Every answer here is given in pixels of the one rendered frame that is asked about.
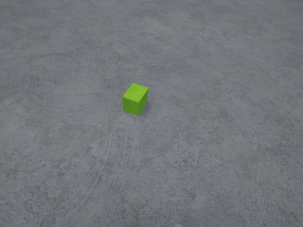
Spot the carton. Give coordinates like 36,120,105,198
122,83,149,116

